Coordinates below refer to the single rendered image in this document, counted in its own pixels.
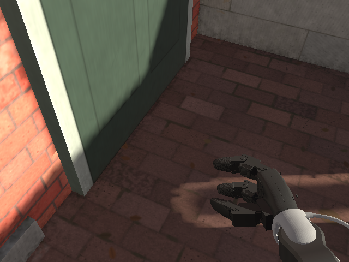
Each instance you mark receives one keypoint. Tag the robot right hand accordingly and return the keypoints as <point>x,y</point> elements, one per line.
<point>270,196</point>

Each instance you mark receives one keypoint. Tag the robot right forearm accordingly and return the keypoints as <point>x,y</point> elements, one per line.
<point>299,239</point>

